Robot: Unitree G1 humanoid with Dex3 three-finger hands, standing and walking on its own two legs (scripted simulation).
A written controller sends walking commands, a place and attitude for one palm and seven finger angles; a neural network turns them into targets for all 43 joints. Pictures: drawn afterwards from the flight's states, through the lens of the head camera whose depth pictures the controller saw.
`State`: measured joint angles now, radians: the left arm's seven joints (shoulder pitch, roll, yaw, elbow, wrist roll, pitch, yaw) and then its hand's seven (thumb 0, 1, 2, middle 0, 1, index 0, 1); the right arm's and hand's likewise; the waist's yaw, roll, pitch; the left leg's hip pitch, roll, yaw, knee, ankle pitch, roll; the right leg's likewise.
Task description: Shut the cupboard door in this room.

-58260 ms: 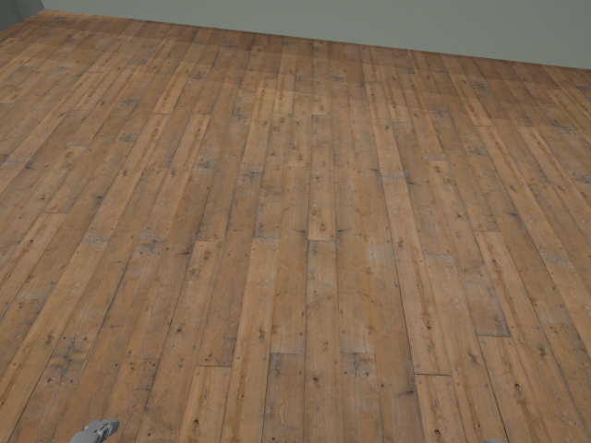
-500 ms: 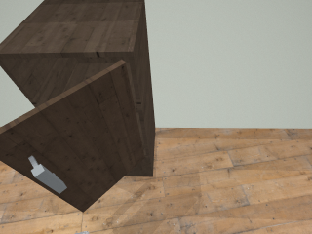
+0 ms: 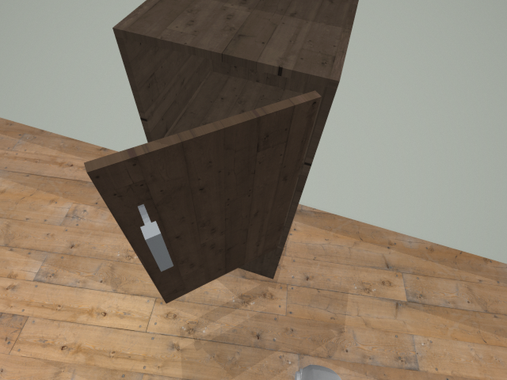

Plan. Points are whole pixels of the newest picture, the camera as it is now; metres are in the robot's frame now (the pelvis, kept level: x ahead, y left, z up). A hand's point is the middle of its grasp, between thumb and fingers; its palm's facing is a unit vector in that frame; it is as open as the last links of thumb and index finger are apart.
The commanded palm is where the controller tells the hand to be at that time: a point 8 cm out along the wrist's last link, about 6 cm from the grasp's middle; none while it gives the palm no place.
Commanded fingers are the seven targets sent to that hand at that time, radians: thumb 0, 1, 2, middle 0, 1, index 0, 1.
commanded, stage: turn or walk to find it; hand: left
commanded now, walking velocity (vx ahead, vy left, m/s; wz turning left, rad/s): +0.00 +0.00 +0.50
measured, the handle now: (154, 238) +0.33 +0.19 -0.02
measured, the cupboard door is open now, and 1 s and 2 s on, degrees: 46 46 46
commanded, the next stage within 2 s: stand and wait in 0.58 s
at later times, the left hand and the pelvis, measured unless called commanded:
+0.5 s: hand out of the picture +0.05 +0.16 -0.14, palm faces +0.26 -0.93 -0.27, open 7.4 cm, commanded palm none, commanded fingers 0.00 0.90 0.90 -0.20 -0.30 -0.20 -0.30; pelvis +0.00 -0.04 +0.00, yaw +16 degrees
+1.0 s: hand out of the picture -0.07 +0.19 -0.17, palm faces +0.45 -0.86 -0.23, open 7.4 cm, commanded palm none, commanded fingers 0.00 0.90 0.90 -0.20 -0.30 -0.20 -0.30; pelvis +0.00 +0.00 +0.00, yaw +23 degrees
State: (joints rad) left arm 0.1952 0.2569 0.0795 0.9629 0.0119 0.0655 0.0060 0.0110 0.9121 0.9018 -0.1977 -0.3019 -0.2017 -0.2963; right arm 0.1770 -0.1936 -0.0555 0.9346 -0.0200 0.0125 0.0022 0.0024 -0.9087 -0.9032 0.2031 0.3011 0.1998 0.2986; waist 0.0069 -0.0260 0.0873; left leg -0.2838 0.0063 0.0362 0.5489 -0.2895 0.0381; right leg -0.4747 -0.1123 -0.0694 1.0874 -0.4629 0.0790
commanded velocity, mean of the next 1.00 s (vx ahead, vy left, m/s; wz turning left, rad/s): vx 0.00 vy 0.00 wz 0.28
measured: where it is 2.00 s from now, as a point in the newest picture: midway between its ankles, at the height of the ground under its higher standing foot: outside the picture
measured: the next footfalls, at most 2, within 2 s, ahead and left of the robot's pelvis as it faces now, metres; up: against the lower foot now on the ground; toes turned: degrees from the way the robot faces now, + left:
right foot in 0.30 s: +0.07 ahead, -0.14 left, +0.00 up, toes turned +5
left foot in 0.70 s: -0.03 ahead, +0.11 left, +0.00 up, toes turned +26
